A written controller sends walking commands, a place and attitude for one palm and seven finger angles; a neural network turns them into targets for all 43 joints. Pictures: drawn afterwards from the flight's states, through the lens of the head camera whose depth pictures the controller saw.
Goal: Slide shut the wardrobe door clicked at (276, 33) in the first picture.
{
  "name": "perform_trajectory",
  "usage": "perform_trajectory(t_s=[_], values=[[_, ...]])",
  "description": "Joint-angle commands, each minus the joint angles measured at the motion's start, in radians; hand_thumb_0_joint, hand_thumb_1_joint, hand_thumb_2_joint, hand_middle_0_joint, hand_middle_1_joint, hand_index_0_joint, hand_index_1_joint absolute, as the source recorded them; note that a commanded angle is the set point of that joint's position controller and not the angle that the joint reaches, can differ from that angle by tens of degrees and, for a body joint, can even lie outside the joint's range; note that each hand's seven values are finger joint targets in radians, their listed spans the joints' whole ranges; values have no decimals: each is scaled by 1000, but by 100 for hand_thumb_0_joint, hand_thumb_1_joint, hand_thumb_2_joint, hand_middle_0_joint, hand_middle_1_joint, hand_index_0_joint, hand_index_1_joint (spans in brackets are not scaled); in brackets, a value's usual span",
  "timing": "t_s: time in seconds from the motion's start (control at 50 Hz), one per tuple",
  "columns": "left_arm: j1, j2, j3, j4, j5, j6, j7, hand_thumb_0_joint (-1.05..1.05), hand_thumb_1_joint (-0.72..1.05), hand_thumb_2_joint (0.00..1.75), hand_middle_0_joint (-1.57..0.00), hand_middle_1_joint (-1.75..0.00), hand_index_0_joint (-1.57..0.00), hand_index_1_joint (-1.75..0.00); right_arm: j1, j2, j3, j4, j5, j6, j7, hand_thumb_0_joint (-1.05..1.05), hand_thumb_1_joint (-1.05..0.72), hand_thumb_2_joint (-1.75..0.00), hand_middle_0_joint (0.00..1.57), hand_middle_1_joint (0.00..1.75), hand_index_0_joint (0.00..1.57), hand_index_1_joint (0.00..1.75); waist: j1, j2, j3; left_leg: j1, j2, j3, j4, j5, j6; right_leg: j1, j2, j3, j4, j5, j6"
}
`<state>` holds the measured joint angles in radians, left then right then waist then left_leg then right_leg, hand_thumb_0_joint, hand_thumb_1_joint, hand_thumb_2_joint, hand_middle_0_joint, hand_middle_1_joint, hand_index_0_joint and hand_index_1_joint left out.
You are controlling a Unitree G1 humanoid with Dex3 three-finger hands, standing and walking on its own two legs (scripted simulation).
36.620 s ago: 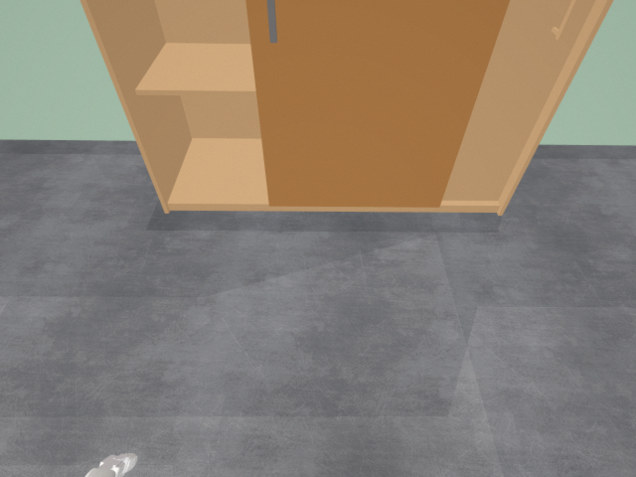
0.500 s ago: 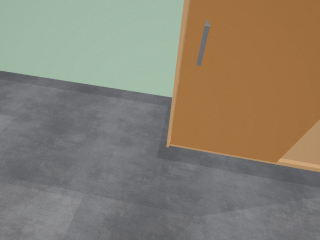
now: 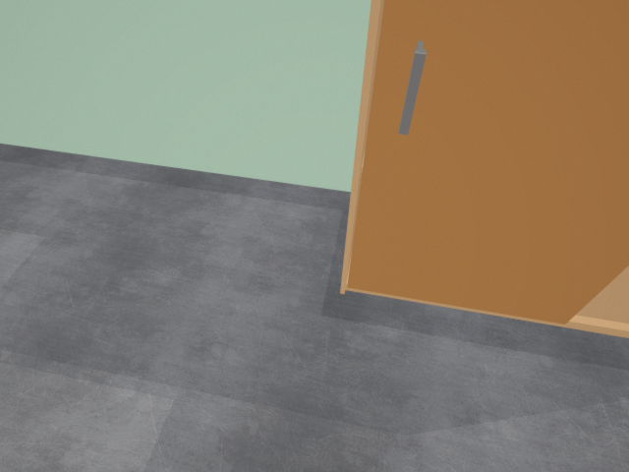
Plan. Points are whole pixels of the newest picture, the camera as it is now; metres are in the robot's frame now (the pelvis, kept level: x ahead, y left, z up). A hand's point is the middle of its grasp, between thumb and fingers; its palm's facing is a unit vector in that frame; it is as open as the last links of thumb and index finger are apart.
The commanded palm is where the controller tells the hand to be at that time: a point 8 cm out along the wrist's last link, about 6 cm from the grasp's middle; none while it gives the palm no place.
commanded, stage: look to check the result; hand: right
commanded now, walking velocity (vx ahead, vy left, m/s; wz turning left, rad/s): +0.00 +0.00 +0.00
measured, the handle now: (411, 89) +0.80 -0.14 +0.08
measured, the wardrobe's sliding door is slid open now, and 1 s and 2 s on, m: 0.00 0.00 0.00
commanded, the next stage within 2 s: stand and wait in 0.50 s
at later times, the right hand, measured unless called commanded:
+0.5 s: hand out of the picture +0.09 -0.23 -0.16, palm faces -0.04 +0.94 -0.34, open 7.4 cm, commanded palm none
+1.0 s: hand out of the picture +0.08 -0.22 -0.16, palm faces -0.05 +0.95 -0.32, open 7.4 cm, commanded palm none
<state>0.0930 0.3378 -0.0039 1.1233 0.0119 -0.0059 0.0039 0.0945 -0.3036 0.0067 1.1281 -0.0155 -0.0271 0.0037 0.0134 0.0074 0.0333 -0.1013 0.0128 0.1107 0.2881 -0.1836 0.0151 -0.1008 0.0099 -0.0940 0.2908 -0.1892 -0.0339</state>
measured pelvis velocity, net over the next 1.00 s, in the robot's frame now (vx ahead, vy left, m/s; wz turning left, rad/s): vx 0.01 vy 0.02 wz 0.01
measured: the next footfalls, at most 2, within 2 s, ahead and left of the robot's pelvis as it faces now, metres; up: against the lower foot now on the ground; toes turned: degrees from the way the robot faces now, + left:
none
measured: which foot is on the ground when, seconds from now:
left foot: down 0.00-1.00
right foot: down 0.00-1.00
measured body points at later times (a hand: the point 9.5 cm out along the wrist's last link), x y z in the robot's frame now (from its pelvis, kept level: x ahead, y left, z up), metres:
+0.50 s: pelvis +0.01 +0.01 +0.00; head +0.02 +0.02 +0.45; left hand +0.08 +0.30 -0.14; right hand +0.10 -0.28 -0.13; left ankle -0.02 +0.10 -0.75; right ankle -0.02 -0.09 -0.75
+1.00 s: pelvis +0.01 +0.02 +0.00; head +0.02 +0.02 +0.45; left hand +0.06 +0.31 -0.14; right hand +0.09 -0.27 -0.14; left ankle -0.02 +0.10 -0.75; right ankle -0.02 -0.09 -0.75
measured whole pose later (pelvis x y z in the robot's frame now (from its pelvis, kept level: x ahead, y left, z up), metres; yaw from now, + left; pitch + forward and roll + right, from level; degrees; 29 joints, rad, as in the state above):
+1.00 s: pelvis +0.01 +0.02 +0.00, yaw +1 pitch -1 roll +0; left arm 0.13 0.33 0.00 1.14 0.01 0.00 0.01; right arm 0.11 -0.32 0.00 1.14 -0.01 -0.03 0.00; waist 0.01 0.00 0.03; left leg -0.06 -0.02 0.10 0.26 -0.18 0.04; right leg -0.06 -0.02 -0.10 0.28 -0.19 -0.01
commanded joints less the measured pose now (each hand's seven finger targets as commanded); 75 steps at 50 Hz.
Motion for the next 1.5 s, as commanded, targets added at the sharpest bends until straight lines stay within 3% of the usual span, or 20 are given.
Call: perform_trajectory(t_s=[0.0,0.1,0.26,0.66,0.72,0.86,0.94,1.16,1.24,1.48], values=[[-32,186,31,-50,2,-21,11,0,90,90,-20,-30,-20,-30,-22,-216,-44,-51,2,-19,-19,0,-90,-90,20,30,20,30,-4,-29,-114,51,150,-138,-20,270,25,46,-160,143,-28,267,8],[-20,186,33,-49,0,-18,15,0,90,90,-20,-30,-20,-30,-16,-214,-44,-50,4,-18,-22,0,-90,-90,20,30,20,30,-2,-24,-119,62,150,-131,-12,331,27,63,-162,137,-14,313,10],[-10,182,32,-47,-1,-14,15,0,90,90,-20,-30,-20,-30,-12,-216,-44,-47,3,-17,-23,0,-90,-90,20,30,20,30,-3,6,-92,55,145,-134,-27,306,24,54,-162,133,-23,265,8],[-7,179,32,-45,1,-14,14,0,90,90,-20,-30,-20,-30,-15,-221,-46,-51,3,-20,-23,0,-90,-90,20,30,20,30,-5,-3,-83,61,147,-147,-43,307,20,56,-160,126,-32,229,11],[-12,178,33,-42,1,-12,13,0,90,90,-20,-30,-20,-30,-22,-219,-44,-48,4,-18,-21,0,-90,-90,20,30,20,30,-3,-9,-54,43,147,-151,-56,254,20,43,-161,127,-45,189,13],[-5,184,32,-43,0,-15,14,0,90,90,-20,-30,-20,-30,-18,-221,-46,-48,4,-20,-22,0,-90,-90,20,30,20,30,-3,-12,-85,63,144,-153,-53,273,23,56,-165,128,-40,214,12],[-8,185,33,-40,1,-13,15,0,90,90,-20,-30,-20,-30,-24,-221,-44,-44,5,-18,-20,0,-90,-90,20,30,20,30,-2,-11,-56,44,145,-155,-59,249,23,45,-166,127,-49,189,14],[-3,189,33,-42,-1,-13,13,0,90,90,-20,-30,-20,-30,-22,-225,-43,-43,3,-20,-21,0,-90,-90,20,30,20,30,-1,8,-75,46,143,-160,-62,244,21,56,-166,130,-47,185,10],[-13,191,34,-39,1,-13,12,0,90,90,-20,-30,-20,-30,-28,-225,-42,-42,5,-18,-19,0,-90,-90,20,30,20,30,-2,-6,-49,30,144,-161,-68,206,23,43,-166,133,-57,165,12],[-16,195,35,-41,1,-16,13,0,90,90,-20,-30,-20,-30,-29,-228,-43,-44,4,-20,-21,0,-90,-90,20,30,20,30,-1,-5,-77,46,147,-156,-54,263,24,61,-170,130,-50,215,11]])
